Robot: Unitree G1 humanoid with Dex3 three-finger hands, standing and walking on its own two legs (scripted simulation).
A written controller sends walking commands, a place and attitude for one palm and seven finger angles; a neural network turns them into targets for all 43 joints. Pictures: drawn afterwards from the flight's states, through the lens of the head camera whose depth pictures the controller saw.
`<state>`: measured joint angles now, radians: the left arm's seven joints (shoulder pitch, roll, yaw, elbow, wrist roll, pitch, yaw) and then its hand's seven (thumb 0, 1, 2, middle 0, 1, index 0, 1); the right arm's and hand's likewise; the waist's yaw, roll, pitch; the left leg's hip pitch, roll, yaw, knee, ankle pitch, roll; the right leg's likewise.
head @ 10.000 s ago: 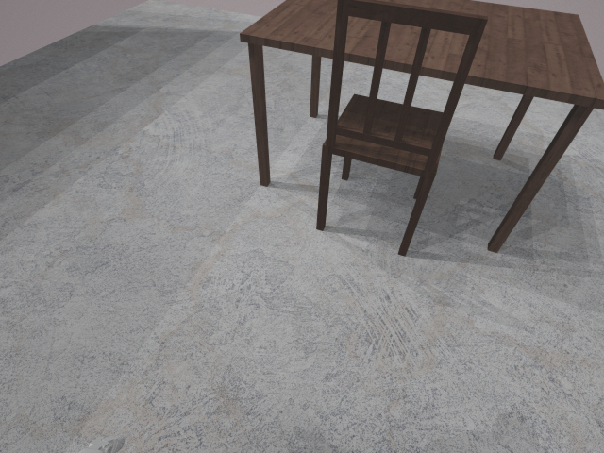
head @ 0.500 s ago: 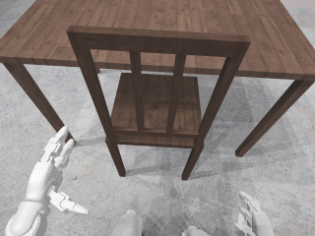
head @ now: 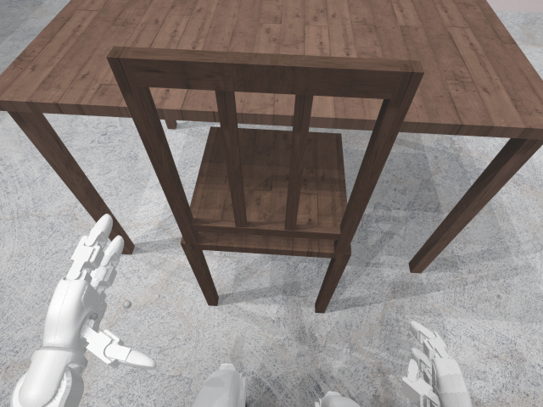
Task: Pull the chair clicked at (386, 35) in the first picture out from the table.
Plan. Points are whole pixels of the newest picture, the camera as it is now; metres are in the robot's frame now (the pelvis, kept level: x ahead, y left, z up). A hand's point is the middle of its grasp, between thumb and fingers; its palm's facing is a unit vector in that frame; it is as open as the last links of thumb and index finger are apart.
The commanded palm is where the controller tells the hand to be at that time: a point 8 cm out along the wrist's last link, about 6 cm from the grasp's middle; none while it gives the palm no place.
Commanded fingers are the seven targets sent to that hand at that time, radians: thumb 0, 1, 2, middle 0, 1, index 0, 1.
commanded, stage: aim the fingers beside a spindle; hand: left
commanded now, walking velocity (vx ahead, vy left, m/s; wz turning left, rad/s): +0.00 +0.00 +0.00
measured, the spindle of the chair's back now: (234, 172) +0.49 +0.10 +0.02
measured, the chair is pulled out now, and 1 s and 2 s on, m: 0.00 0.00 0.00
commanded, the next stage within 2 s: none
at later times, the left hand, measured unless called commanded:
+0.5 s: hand (136, 287) +0.27 +0.21 +0.02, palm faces +0.00 -1.00 -0.07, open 16.9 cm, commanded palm +0.26 +0.26 +0.02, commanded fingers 0.00 -0.50 0.30 -0.06 -0.08 -0.06 -0.08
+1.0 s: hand (153, 264) +0.32 +0.20 +0.00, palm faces -0.02 -1.00 -0.06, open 16.9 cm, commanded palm +0.30 +0.26 +0.00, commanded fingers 0.00 -0.50 0.30 -0.06 -0.08 -0.06 -0.08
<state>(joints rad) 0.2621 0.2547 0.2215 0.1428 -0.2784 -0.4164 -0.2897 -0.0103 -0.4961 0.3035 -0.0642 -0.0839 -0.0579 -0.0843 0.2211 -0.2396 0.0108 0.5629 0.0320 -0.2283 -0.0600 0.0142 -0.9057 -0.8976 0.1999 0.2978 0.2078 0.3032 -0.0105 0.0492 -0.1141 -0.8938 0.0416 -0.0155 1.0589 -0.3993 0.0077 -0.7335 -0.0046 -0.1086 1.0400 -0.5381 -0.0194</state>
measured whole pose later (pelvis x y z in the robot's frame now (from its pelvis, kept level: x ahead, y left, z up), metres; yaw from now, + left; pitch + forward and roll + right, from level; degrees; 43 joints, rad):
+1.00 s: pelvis -0.01 +0.01 -0.03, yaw -1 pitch +19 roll -3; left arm -0.07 0.27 0.25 0.41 -0.23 -0.43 -0.28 -0.01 -0.50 0.30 -0.06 -0.08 -0.06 -0.08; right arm 0.23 -0.26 0.01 0.58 0.02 -0.19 -0.04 0.01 -0.91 -0.90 0.20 0.30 0.21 0.30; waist -0.03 0.05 -0.13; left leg -1.09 0.05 0.00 1.19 -0.43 0.02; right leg -0.93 -0.01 -0.09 1.18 -0.57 -0.01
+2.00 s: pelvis -0.01 +0.01 -0.04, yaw -2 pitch +22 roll -4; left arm -0.17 0.31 0.29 0.50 -0.23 -0.42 -0.27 -0.01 -0.50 0.30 -0.06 -0.08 -0.06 -0.08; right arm 0.23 -0.26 0.02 0.57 0.02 -0.13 -0.02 0.01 -0.91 -0.90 0.20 0.30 0.21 0.30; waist -0.04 0.05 -0.15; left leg -1.17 0.05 0.00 1.25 -0.46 0.03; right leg -1.01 0.00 -0.09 1.23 -0.59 0.00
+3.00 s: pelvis -0.01 +0.01 -0.04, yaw -2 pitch +22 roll -4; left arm -0.18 0.33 0.31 0.54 -0.24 -0.42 -0.29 -0.01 -0.50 0.30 -0.06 -0.08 -0.06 -0.08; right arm 0.22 -0.26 0.02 0.59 0.02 -0.12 -0.02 0.01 -0.91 -0.90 0.20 0.30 0.21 0.30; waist -0.04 0.05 -0.16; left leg -1.18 0.06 -0.01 1.26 -0.46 0.02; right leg -1.02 0.01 -0.09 1.24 -0.60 -0.01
